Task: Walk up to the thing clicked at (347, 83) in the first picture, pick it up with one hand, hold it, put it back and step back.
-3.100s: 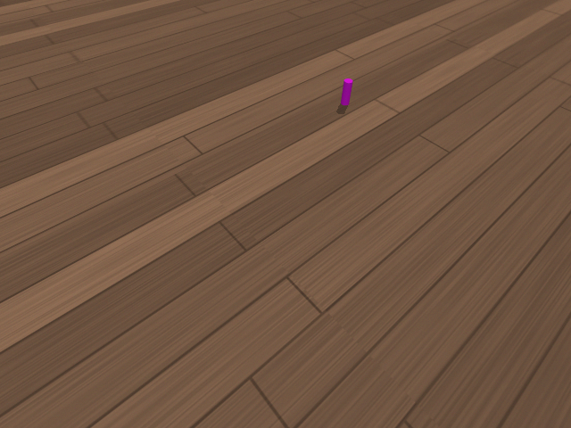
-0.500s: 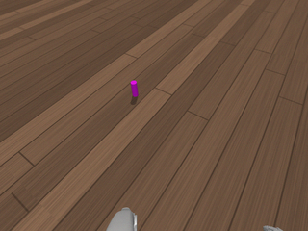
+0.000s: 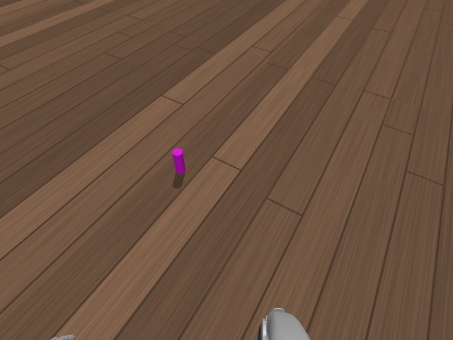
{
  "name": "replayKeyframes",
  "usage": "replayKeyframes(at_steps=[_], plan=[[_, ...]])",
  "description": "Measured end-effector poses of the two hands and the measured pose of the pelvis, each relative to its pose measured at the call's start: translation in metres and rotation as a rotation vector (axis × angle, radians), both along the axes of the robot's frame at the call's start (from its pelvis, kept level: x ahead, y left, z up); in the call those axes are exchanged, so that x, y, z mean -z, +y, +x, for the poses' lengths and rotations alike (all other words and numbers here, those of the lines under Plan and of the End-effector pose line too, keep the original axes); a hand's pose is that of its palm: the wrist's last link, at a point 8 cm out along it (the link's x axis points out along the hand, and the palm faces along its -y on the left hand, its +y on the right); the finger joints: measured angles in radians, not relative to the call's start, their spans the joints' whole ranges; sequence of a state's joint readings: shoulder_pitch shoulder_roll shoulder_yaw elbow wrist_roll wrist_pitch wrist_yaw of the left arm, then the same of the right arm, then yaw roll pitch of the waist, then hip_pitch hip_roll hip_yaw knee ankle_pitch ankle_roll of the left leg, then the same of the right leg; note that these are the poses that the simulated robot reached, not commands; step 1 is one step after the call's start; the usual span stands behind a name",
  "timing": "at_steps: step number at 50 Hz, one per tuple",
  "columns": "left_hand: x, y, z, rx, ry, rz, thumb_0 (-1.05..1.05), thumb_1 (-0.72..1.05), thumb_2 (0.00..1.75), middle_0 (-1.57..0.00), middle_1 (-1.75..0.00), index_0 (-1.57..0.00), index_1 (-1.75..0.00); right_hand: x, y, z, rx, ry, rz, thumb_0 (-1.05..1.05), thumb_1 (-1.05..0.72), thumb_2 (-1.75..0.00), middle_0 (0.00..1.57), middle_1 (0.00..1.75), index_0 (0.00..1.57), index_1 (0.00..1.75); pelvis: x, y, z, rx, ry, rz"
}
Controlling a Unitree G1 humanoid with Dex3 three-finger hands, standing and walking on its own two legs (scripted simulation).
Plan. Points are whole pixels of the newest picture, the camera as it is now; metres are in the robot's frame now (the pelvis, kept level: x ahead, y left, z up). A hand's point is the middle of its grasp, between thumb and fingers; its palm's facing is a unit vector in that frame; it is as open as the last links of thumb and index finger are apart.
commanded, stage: walk up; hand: left
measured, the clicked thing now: (179, 161) +1.07 +0.26 -0.69
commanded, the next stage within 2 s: none
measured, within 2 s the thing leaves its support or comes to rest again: neither
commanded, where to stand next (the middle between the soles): +0.75 +0.04 m, yaw +0 degrees
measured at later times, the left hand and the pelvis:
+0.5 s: hand (100, 293) +0.23 +0.27 -0.14, palm faces +0.06 -0.92 -0.38, open 7.4 cm; pelvis +0.22 -0.02 +0.00, yaw +3 degrees
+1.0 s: hand (124, 189) +0.49 +0.28 -0.14, palm faces -0.04 -0.91 -0.41, open 7.4 cm; pelvis +0.42 +0.00 -0.02, yaw +1 degrees
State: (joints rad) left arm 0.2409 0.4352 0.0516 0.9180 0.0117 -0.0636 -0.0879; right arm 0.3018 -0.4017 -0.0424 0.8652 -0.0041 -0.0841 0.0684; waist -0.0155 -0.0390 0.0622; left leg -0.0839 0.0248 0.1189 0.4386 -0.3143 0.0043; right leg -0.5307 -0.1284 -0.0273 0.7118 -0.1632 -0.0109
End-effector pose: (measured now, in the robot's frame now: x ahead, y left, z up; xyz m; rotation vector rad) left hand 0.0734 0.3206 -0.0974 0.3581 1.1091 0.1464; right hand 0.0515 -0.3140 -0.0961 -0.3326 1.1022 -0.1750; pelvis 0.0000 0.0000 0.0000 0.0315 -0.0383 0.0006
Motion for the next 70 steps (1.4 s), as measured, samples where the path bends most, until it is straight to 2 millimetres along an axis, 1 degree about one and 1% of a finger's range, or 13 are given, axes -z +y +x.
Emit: replayKeyframes(at_steps=[5, 8, 13, 18, 25, 30, 36, 41, 47, 52, 60, 65, 70], plan=[[-0.002, -0.016, 0.077, 0.007, -0.064, 0.054, 0.01, 0.90, 0.89, -0.21, -0.30, -0.20, -0.29, 0.031, -0.031, 0.032, 0.039, 0.063, 0.010, 0.00, -0.90, -0.89, 0.20, 0.30, 0.21, 0.30, 0.018, -0.024, 0.060, -0.007, -0.001, 0.002], [-0.007, -0.029, 0.105, -0.009, -0.113, 0.069, 0.01, 0.90, 0.89, -0.21, -0.30, -0.20, -0.29, 0.042, -0.040, 0.063, 0.031, 0.100, 0.009, 0.01, -0.91, -0.89, 0.20, 0.30, 0.21, 0.30, 0.021, -0.033, 0.084, -0.014, -0.010, -0.014], [-0.021, -0.041, 0.119, -0.045, -0.095, 0.062, 0.01, 0.90, 0.89, -0.21, -0.30, -0.21, -0.30, 0.031, -0.039, 0.129, -0.013, 0.064, 0.029, 0.01, -0.91, -0.89, 0.20, 0.30, 0.21, 0.30, 0.005, -0.036, 0.120, -0.023, -0.014, -0.023], [-0.020, -0.037, 0.123, -0.079, -0.034, 0.055, 0.01, 0.90, 0.89, -0.21, -0.30, -0.21, -0.30, 0.015, -0.033, 0.188, -0.061, 0.030, 0.033, 0.01, -0.91, -0.89, 0.20, 0.30, 0.21, 0.30, -0.003, -0.035, 0.156, -0.034, -0.008, -0.036], [0.001, -0.009, 0.142, -0.141, 0.035, 0.032, 0.01, 0.90, 0.89, -0.21, -0.30, -0.21, -0.30, 0.001, -0.016, 0.269, -0.111, 0.017, -0.006, 0.00, -0.91, -0.89, 0.20, 0.30, 0.21, 0.30, 0.002, -0.017, 0.216, -0.054, -0.008, -0.059], [0.027, 0.017, 0.175, -0.153, 0.102, 0.020, 0.01, 0.90, 0.89, -0.21, -0.30, -0.21, -0.30, -0.003, 0.004, 0.327, -0.116, -0.051, -0.058, 0.00, -0.91, -0.89, 0.20, 0.30, 0.21, 0.30, 0.016, 0.008, 0.263, -0.053, -0.008, -0.043], [0.023, 0.023, 0.243, -0.107, 0.090, -0.007, 0.01, 0.90, 0.89, -0.21, -0.30, -0.20, -0.29, -0.017, 0.021, 0.350, -0.065, -0.063, -0.055, 0.00, -0.91, -0.89, 0.20, 0.30, 0.21, 0.30, 0.003, 0.019, 0.305, -0.046, -0.011, -0.033], [0.013, 0.020, 0.300, -0.063, 0.070, -0.011, 0.01, 0.91, 0.89, -0.21, -0.30, -0.20, -0.29, -0.013, 0.020, 0.360, -0.034, -0.016, -0.041, 0.00, -0.90, -0.89, 0.20, 0.30, 0.21, 0.30, -0.002, 0.019, 0.341, -0.027, -0.011, -0.017], [0.001, 0.008, 0.374, -0.023, 0.037, 0.021, 0.01, 0.90, 0.89, -0.21, -0.30, -0.20, -0.29, 0.009, 0.003, 0.377, 0.010, 0.049, -0.008, 0.00, -0.90, -0.89, 0.20, 0.30, 0.21, 0.30, 0.003, 0.008, 0.391, -0.017, -0.008, -0.004], [-0.001, -0.005, 0.429, -0.026, -0.048, 0.072, 0.01, 0.90, 0.89, -0.21, -0.30, -0.20, -0.29, 0.037, -0.013, 0.412, 0.019, 0.097, 0.011, 0.01, -0.91, -0.89, 0.20, 0.30, 0.21, 0.30, 0.018, -0.009, 0.431, -0.016, -0.017, -0.020], [-0.019, -0.009, 0.456, -0.057, -0.048, 0.070, 0.01, 0.90, 0.89, -0.21, -0.30, -0.21, -0.30, 0.025, -0.006, 0.490, -0.038, 0.071, 0.035, 0.01, -0.91, -0.89, 0.20, 0.30, 0.21, 0.30, 0.002, -0.008, 0.477, -0.028, -0.011, -0.032], [-0.011, 0.008, 0.465, -0.082, -0.007, 0.061, 0.01, 0.90, 0.89, -0.21, -0.30, -0.21, -0.30, 0.013, 0.002, 0.533, -0.063, 0.063, 0.012, 0.00, -0.91, -0.89, 0.20, 0.30, 0.21, 0.30, 0.002, 0.004, 0.508, -0.032, -0.006, -0.043], [0.011, 0.038, 0.482, -0.103, 0.046, 0.042, 0.01, 0.90, 0.89, -0.21, -0.30, -0.21, -0.30, 0.004, 0.017, 0.577, -0.071, 0.029, -0.044, 0.00, -0.91, -0.89, 0.20, 0.30, 0.21, 0.30, 0.011, 0.029, 0.547, -0.039, 0.001, -0.059]])
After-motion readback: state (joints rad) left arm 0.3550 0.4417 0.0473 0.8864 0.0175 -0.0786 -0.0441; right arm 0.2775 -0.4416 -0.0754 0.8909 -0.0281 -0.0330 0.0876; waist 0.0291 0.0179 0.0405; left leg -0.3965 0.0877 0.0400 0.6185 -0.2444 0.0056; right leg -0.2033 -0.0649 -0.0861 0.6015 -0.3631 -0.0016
